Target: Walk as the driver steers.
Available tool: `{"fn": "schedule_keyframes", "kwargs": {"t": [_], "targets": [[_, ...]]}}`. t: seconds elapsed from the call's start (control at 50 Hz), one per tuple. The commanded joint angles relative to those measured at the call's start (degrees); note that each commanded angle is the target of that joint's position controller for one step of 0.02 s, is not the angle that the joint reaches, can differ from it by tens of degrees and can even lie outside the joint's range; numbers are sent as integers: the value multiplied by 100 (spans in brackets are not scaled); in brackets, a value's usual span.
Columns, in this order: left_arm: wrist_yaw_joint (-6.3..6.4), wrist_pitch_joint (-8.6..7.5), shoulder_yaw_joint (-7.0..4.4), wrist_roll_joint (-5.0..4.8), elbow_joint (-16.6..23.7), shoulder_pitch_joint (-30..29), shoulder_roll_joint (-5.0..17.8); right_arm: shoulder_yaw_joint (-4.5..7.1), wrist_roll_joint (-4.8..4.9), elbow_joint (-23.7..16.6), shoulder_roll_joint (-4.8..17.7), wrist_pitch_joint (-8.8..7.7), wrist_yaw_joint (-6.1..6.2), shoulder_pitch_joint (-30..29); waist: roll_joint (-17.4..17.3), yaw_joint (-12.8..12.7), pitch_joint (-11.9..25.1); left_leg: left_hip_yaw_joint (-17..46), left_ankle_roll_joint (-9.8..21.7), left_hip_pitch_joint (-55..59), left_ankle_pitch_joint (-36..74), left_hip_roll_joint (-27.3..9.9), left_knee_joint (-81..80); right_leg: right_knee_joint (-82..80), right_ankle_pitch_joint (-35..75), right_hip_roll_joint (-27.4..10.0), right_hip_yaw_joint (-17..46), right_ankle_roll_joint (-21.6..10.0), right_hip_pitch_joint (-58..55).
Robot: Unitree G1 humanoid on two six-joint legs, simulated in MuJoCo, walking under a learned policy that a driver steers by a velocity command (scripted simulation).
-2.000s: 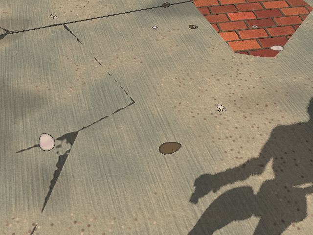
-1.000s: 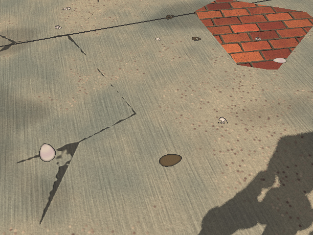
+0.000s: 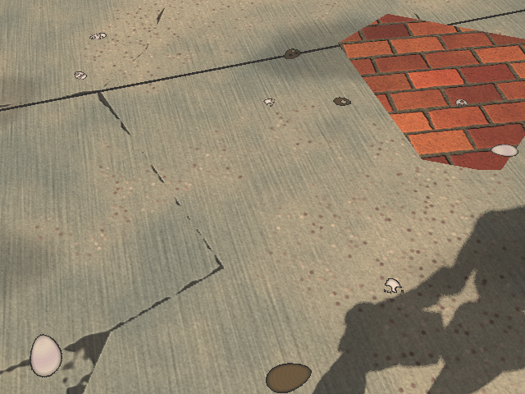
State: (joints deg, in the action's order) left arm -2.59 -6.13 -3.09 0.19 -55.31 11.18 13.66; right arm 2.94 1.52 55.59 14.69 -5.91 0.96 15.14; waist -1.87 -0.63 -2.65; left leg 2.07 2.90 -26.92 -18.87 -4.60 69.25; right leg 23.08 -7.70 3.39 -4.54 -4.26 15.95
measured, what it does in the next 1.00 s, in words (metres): walks ahead: left foot, then right foot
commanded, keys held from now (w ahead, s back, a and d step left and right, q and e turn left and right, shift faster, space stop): no key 0.58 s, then w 0.24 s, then no key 0.18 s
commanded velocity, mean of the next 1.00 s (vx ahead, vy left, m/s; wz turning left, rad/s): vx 0.17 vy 0.00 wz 0.00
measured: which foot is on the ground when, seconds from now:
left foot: up 0.00-0.26, down 0.28-1.00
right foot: down 0.00-0.32, up 0.34-0.50, down 0.52-0.86, up 0.88-1.00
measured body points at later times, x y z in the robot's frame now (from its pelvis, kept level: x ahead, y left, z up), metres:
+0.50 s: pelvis +0.16 +0.03 -0.01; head +0.18 +0.04 +0.44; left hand +0.22 +0.29 -0.16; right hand +0.27 -0.22 -0.14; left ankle +0.24 +0.13 -0.74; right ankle +0.13 -0.10 -0.73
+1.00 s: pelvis +0.28 +0.05 +0.00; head +0.30 +0.06 +0.45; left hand +0.33 +0.31 -0.14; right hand +0.31 -0.22 -0.13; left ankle +0.26 +0.13 -0.74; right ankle +0.22 -0.09 -0.65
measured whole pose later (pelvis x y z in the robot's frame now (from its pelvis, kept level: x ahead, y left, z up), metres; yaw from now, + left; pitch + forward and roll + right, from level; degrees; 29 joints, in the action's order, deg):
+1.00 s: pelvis +0.28 +0.05 +0.00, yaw -1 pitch +1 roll -1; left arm 1.3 -4.0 -3.8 -1.4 -60.0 12.9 13.7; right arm 3.2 0.0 58.9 12.9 -5.0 -0.3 14.9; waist 0.8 0.5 -1.0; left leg -3.7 3.1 -11.1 -14.1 1.2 24.1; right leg 63.8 -24.4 -1.7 -0.2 -0.3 25.0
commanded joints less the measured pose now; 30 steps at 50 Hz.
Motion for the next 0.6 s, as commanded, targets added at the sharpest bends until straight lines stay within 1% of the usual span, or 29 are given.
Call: {"fn": "schedule_keyframes", "kwargs": {"t": [0.02, 0.06, 0.08, 0.1, 0.12, 0.14, 0.16, 0.2, 0.24, 0.26, 0.28, 0.3, 0.32, 0.34, 0.36, 0.38, 0.4, 0.42, 0.44, 0.46, 0.48, 0.5, 0.52, 0.54, 0.56, 0.58, 0.6], "targets": [[33, -132, -36, 69, 170, -122, 489, 117, -49, -102, 231, 113, 63, 728, 469, 363, 287, 125, -116, -186, 220, -317, -315, -1244, 2879, -1562, 1191, -992, -138], [139, -100, -53, 98, 97, -39, 671, 128, -128, -287, 256, 159, 75, 318, 478, 361, 235, 32, -275, -398, 684, -296, -1017, -1227, 3580, -1491, 842, -998, -108], [190, -62, -46, 92, 81, -20, 689, 114, -156, -356, 230, 169, 67, 118, 482, 330, 265, -23, -316, -373, 1014, -273, -1509, -1195, 3676, -1398, 671, -937, -126], [230, -23, -36, 79, 75, -14, 698, 85, -163, -402, 172, 172, 50, -72, 496, 280, 307, -92, -319, -207, 1381, -218, -2057, -1157, 3653, -1266, 483, -839, -116], [258, 6, -35, 68, 47, 71, 735, 56, -161, -450, 122, 175, 32, -314, 523, 176, 350, -164, -313, -48, 1718, -134, -2520, -1129, 3599, -1191, 374, -765, -155], [276, 31, -40, 57, -7, 203, 794, 43, -151, -490, 124, 182, 16, -524, 528, 74, 404, -217, -320, 67, 1976, -44, -2841, -1100, 3498, -1188, 353, -730, -267], [286, 60, -44, 46, -63, 308, 840, 43, -138, -513, 165, 196, 4, -655, 533, 7, 453, -221, -329, 157, 2124, 18, -3072, -1061, 3362, -1234, 385, -727, -405], [299, 125, -37, 6, -159, 390, 829, 55, -132, -562, 270, 217, -13, -846, 562, -49, 448, -153, -290, 204, 2072, 74, -3420, -902, 3121, -1362, 511, -723, -707], [312, 190, -45, -44, -220, 355, 822, 81, -169, -610, 384, 202, -35, -941, 582, -15, 435, -131, -166, 254, 1736, 136, -3716, -542, 2991, -1474, 673, -664, -973], [326, 225, -44, -83, -229, 272, 803, 103, -196, -563, 423, 182, -44, -799, 537, 117, 480, -170, -83, 502, 1851, 190, -4067, -260, 2806, -1431, 697, -559, -1032], [336, 246, -27, -97, -255, 339, 737, 157, -233, -454, 553, 158, -35, -539, 400, 233, 587, -182, 24, 995, 2512, 229, -4554, 108, 2519, -1220, 683, -361, -1035], [347, 225, -2, -1, -250, 573, 660, 249, -278, -382, 917, 144, 5, -257, 80, 189, 888, 206, 186, 1795, 4614, -187, -4456, 645, 1965, -863, 519, -90, -777], [320, 181, 93, 95, -398, 1355, 290, 259, -295, -353, 1084, 191, 32, -149, -696, -202, 1483, 908, 829, 3185, 5942, -968, -4008, 1356, -83, -475, 390, 194, 154], [341, 240, 157, 47, -495, 1384, 125, 138, -268, -267, 559, 269, 17, -7, -1003, -16, 1784, 1500, 1344, 3260, 5370, -1426, -4222, 1934, -1873, -283, 390, 411, 411], [364, 354, 105, -60, -386, 917, 355, 37, -244, -238, 265, 298, -15, -88, -903, 53, 1555, 1731, 1366, 2828, 4133, -1410, -4581, 2218, -2792, -322, 534, 487, 577], [412, 471, 72, -106, -292, 580, 473, 22, -257, -279, 326, 311, -25, -330, -736, 53, 1290, 1781, 1234, 2445, 3026, -1325, -4844, 2394, -2917, -418, 642, 519, 717], [455, 583, 41, -80, -307, 465, 521, 29, -269, -338, 425, 321, -14, -571, -604, 16, 1095, 1737, 1112, 2036, 2203, -1281, -5059, 2477, -2757, -512, 703, 560, 702], [485, 672, 24, -43, -326, 472, 525, 63, -270, -398, 572, 326, 11, -850, -581, -88, 940, 1646, 988, 1581, 1568, -1216, -5250, 2394, -2473, -612, 744, 593, 527], [504, 720, 19, -30, -372, 518, 485, 68, -270, -444, 590, 345, 38, -1089, -591, -195, 845, 1471, 856, 1206, 1110, -1067, -5386, 2112, -2171, -655, 721, 601, 273], [507, 729, 37, -29, -458, 633, 371, 61, -259, -467, 556, 381, 55, -1303, -562, -315, 768, 1165, 705, 849, 800, -856, -5425, 1610, -1707, -633, 618, 573, -116], [496, 716, 56, -6, -578, 771, 255, 55, -228, -452, 514, 421, 64, -1391, -524, -406, 756, 856, 566, 593, 505, -644, -5394, 1053, -991, -534, 448, 530, -548], [472, 713, 58, 39, -648, 805, 231, 51, -173, -382, 472, 446, 66, -1267, -485, -394, 734, 633, 412, 485, 56, -460, -5358, 664, -524, -442, 339, 477, -811], [450, 722, 45, 111, -630, 731, 347, 38, -135, -281, 403, 450, 61, -1055, -312, -309, 620, 471, 191, 423, -513, -305, -5322, 410, -328, -536, 416, 391, -846], [456, 731, 38, 117, -548, 610, 507, 39, -160, -218, 402, 457, 55, -912, -136, -162, 415, 364, 19, 387, -885, -168, -5229, 117, -647, -770, 617, 259, -671], [456, 704, -5, 38, -589, 500, 717, 56, -163, -240, 358, 473, 70, -848, 405, 43, 114, 2, -120, 809, -622, 158, -5103, 40, -1644, -753, 663, 140, 159], [451, 633, 29, 10, -561, 345, 554, 43, -202, -201, 325, 464, 92, -881, 498, 41, 12, -45, -157, 1270, -106, 197, -4813, -167, -1879, -737, 702, 158, 566], [459, 571, 43, 17, -610, 382, 476, 56, -189, -147, 315, 453, 107, -779, 563, 62, 139, -134, -104, 1481, -34, 271, -4598, -301, -2093, -746, 707, 186, 596]]}}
